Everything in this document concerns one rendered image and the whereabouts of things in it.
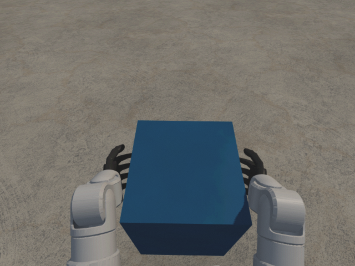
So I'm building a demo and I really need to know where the carton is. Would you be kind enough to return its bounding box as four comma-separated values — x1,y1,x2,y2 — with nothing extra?
120,120,252,256

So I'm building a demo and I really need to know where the robot right hand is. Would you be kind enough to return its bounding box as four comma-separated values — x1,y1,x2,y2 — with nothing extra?
239,148,267,195

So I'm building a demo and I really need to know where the left robot forearm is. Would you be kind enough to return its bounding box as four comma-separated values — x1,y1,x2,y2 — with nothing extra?
67,170,123,266

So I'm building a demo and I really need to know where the robot left hand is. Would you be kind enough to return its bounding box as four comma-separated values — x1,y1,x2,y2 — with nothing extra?
103,144,132,189

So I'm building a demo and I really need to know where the right robot forearm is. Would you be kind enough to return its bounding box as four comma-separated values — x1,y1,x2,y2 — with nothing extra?
248,174,306,266

